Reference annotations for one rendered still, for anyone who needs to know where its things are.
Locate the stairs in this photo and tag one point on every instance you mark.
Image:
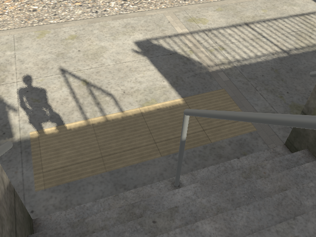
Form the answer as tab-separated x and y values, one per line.
270	193

